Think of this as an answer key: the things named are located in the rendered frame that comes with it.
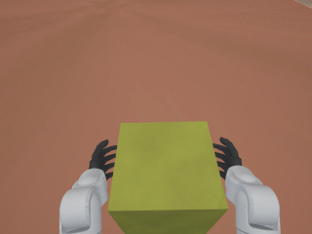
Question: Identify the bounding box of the carton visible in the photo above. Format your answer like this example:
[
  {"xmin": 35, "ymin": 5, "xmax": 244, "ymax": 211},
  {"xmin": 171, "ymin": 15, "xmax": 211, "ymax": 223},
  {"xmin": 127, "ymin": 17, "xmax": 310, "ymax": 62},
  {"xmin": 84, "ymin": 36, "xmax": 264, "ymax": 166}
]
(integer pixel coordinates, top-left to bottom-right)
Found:
[{"xmin": 107, "ymin": 121, "xmax": 228, "ymax": 234}]

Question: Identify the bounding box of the left robot hand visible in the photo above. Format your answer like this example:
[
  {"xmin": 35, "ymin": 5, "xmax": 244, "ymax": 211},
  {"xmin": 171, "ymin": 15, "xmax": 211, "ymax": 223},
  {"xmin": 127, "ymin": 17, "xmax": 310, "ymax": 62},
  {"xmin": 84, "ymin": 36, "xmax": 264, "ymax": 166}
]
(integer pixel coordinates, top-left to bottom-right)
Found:
[{"xmin": 89, "ymin": 139, "xmax": 118, "ymax": 180}]

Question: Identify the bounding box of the robot left forearm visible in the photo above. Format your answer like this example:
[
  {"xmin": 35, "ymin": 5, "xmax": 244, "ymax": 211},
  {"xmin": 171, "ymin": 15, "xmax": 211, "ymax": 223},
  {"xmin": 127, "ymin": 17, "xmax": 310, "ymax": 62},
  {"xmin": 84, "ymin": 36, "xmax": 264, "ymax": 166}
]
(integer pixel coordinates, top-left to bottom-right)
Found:
[{"xmin": 59, "ymin": 168, "xmax": 108, "ymax": 234}]

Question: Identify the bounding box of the robot right forearm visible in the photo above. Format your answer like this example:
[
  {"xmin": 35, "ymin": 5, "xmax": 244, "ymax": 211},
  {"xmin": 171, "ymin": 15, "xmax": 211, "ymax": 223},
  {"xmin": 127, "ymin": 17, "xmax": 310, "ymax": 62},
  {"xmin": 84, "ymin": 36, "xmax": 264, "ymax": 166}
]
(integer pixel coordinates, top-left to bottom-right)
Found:
[{"xmin": 225, "ymin": 165, "xmax": 281, "ymax": 234}]

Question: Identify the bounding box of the right robot hand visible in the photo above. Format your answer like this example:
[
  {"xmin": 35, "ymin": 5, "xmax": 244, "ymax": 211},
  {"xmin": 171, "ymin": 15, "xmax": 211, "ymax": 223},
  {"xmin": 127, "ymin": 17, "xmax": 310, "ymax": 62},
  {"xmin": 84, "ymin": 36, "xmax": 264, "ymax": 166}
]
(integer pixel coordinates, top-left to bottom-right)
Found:
[{"xmin": 213, "ymin": 137, "xmax": 242, "ymax": 179}]

